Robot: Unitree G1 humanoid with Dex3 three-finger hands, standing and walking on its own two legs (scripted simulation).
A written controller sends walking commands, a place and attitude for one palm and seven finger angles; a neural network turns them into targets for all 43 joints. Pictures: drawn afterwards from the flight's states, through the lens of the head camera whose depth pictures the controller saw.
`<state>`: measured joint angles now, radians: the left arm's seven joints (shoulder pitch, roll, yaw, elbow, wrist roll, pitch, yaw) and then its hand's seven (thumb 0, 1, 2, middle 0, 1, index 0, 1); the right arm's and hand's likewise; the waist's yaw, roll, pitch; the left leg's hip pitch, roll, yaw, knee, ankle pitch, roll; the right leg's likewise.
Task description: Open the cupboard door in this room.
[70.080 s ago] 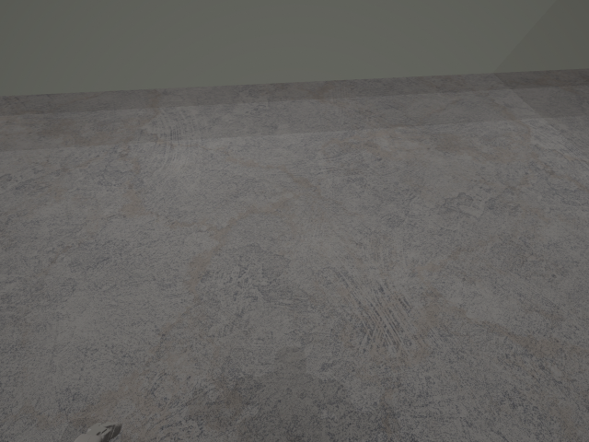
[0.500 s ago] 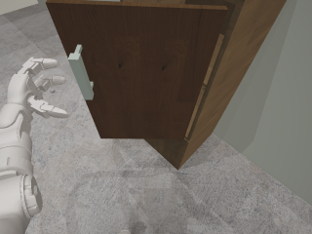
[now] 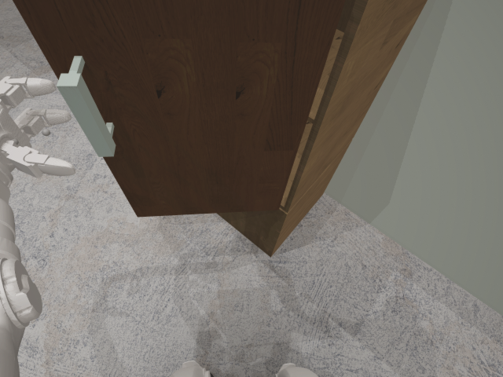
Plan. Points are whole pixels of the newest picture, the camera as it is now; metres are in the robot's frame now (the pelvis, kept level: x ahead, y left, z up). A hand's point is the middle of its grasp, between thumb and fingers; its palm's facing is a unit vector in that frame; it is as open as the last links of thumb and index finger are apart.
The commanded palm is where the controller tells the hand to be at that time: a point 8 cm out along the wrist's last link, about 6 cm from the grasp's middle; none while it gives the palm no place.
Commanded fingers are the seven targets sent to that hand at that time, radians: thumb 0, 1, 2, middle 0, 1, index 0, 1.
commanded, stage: move the hooked fingers beside the handle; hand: left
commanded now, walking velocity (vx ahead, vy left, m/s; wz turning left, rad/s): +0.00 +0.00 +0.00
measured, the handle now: (93, 109) +0.50 +0.21 +0.11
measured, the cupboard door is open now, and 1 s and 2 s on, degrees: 45 45 45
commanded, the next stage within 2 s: slide the fingers in behind the handle in 0.70 s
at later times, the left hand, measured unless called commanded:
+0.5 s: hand (45, 128) +0.46 +0.27 +0.12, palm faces +0.02 -1.00 +0.00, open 14.0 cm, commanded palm +0.44 +0.32 +0.11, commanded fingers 0.00 -0.50 0.30 -0.30 -1.20 -0.30 -1.20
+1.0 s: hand (49, 135) +0.45 +0.26 +0.12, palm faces +0.01 -1.00 +0.00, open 14.0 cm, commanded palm +0.42 +0.31 +0.11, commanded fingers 0.00 -0.50 0.30 -0.30 -1.20 -0.30 -1.20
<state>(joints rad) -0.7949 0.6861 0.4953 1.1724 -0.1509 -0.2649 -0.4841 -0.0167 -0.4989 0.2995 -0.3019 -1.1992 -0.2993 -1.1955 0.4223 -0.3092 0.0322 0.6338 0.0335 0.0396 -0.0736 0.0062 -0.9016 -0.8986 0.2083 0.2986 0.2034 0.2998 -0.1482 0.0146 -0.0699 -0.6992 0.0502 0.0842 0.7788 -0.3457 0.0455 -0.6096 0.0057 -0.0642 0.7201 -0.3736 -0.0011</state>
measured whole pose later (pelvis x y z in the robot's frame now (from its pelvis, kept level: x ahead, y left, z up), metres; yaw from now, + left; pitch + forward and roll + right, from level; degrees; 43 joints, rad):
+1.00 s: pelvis +0.00 +0.00 +0.00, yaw +1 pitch +13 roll -2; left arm -0.78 0.61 0.42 1.13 -0.19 -0.28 -0.46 -0.02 -0.50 0.30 -0.30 -1.20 -0.30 -1.20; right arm 0.39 -0.30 0.03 0.65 0.04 0.05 -0.08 0.01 -0.90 -0.90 0.21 0.30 0.20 0.30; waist -0.12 0.02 -0.08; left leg -0.67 0.04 0.06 0.78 -0.34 0.04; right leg -0.57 0.00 -0.08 0.72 -0.38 -0.01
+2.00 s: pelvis +0.00 -0.01 +0.00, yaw +1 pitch +11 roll -2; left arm -0.75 0.43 0.34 1.04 -0.17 -0.28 -0.27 -0.02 -0.50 0.30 -0.30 -1.20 -0.30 -1.20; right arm 0.37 -0.27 0.03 0.65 0.04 0.04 -0.04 0.01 -0.90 -0.90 0.21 0.30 0.20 0.30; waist -0.11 0.03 -0.09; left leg -0.63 0.04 0.07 0.77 -0.34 0.04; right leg -0.54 0.00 -0.07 0.73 -0.38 -0.01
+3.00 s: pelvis +0.00 -0.01 +0.00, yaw +0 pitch +12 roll -2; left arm -0.73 0.42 0.33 1.00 -0.16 -0.29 -0.25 -0.01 0.42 0.70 -0.37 -1.30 -0.37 -1.30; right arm 0.38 -0.27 0.02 0.64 0.04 0.04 -0.04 0.01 -0.90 -0.90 0.21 0.30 0.20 0.30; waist -0.11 0.03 -0.09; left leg -0.62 0.04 0.08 0.77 -0.35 0.03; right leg -0.54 0.01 -0.06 0.72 -0.39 -0.01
